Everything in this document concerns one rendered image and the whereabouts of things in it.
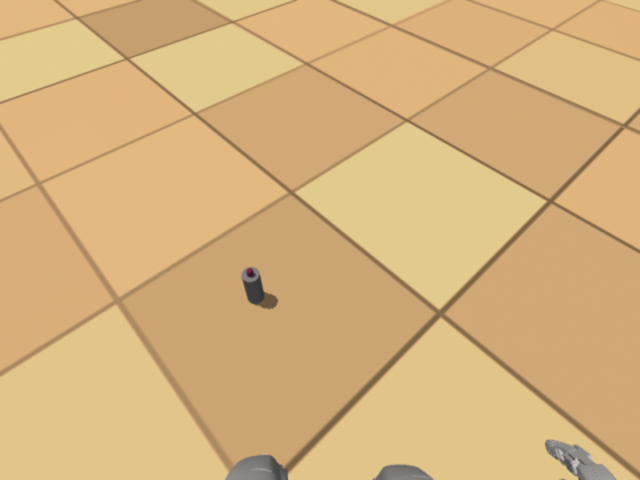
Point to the bottle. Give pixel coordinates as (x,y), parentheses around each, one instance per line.
(253,285)

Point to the right robot hand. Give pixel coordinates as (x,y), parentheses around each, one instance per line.
(578,461)

